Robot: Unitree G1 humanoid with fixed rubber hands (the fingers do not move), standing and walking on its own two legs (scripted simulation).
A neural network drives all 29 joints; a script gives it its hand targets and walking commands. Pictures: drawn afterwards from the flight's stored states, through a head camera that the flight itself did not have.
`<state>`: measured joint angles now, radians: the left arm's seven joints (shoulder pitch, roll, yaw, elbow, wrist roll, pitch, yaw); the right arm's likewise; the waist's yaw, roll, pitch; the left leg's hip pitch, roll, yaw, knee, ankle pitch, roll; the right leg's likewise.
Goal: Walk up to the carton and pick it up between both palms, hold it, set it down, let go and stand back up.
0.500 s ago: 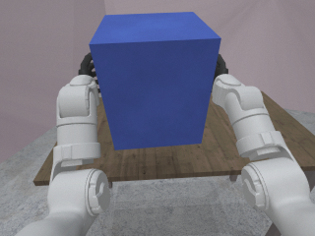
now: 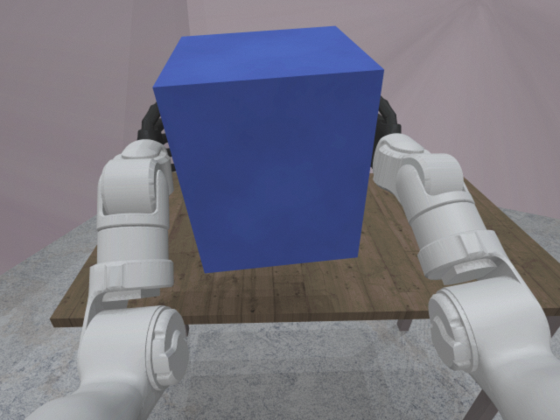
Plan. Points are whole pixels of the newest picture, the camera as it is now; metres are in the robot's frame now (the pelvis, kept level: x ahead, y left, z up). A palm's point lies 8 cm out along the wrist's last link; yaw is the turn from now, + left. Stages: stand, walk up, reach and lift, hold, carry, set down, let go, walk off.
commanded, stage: hold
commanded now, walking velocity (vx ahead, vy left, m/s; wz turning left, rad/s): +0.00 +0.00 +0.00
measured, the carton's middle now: (270, 148) +0.39 +0.01 +0.29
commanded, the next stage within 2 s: none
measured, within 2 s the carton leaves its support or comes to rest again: neither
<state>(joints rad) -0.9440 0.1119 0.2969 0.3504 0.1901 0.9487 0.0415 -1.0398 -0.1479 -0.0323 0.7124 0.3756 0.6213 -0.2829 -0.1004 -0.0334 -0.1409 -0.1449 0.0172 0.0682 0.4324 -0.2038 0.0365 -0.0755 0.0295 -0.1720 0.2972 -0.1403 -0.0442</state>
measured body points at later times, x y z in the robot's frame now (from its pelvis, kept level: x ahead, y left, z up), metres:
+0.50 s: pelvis -0.01 +0.00 +0.00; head -0.09 +0.02 +0.44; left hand +0.38 +0.16 +0.31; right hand +0.38 -0.14 +0.31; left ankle +0.03 +0.09 -0.74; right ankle +0.02 -0.09 -0.74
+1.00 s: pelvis +0.00 +0.00 +0.00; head -0.09 +0.02 +0.44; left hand +0.38 +0.15 +0.29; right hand +0.38 -0.15 +0.30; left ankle +0.03 +0.09 -0.74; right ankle +0.02 -0.09 -0.74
